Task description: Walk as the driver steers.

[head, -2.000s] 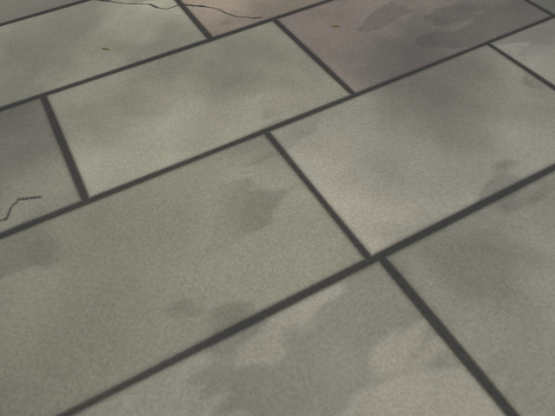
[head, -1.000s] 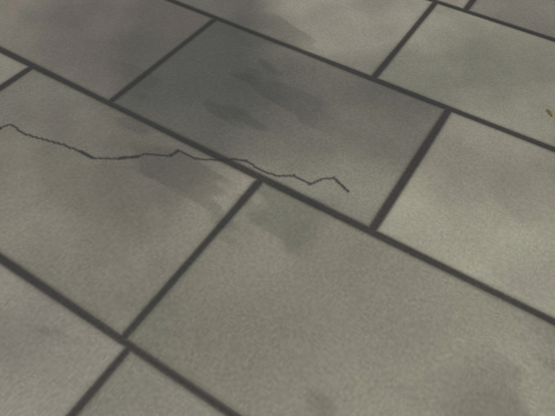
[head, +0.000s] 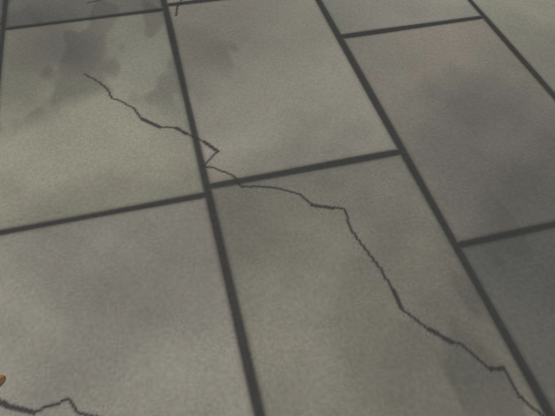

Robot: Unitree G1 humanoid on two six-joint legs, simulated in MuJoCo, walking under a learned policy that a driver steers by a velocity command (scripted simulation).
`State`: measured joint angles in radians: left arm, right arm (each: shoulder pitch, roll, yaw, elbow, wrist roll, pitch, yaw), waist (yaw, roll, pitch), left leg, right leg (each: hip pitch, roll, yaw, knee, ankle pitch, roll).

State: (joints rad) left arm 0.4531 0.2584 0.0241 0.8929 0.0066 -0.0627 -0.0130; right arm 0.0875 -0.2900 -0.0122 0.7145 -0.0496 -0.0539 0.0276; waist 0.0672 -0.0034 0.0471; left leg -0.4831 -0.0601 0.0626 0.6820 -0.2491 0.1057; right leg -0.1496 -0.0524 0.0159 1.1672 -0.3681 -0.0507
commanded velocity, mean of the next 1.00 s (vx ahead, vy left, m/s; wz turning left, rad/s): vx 0.80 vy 0.00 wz -0.43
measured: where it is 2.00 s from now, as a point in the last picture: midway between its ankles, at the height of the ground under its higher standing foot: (320, 201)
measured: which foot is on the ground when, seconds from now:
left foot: down 0.00-0.40, up 0.42-0.74, down 0.76-1.00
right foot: up 0.00-0.36, down 0.38-0.76, up 0.78-1.00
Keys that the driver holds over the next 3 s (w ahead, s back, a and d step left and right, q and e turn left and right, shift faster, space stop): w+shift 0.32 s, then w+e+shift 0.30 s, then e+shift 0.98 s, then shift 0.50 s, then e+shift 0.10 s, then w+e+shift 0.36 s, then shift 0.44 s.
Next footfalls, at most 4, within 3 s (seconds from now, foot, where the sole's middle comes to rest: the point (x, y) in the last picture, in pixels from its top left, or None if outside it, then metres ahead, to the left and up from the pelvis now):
0.38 right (327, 360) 0.58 -0.06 -0.75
0.76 left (266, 217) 1.00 0.12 -0.75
1.16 right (367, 215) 1.03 -0.17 -0.75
1.56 left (328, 166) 1.22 -0.06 -0.75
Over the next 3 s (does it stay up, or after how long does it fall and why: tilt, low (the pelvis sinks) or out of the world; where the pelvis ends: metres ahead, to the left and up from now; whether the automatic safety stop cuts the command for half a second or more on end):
stays up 1.00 -0.28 0.03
